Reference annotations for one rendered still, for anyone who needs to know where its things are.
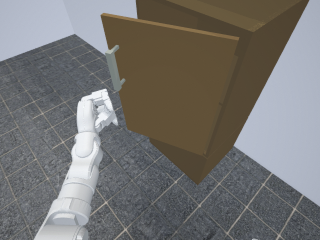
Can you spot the left robot hand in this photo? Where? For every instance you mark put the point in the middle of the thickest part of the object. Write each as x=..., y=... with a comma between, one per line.
x=87, y=113

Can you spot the handle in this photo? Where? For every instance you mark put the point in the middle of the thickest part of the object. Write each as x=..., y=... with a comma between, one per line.
x=113, y=69

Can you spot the cupboard door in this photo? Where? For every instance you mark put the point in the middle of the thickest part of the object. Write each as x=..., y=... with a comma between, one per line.
x=174, y=78

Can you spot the robot left forearm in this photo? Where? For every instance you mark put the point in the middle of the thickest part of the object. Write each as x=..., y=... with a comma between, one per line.
x=73, y=205

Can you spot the robot left upper arm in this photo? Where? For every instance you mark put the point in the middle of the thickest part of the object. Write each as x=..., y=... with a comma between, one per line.
x=63, y=232

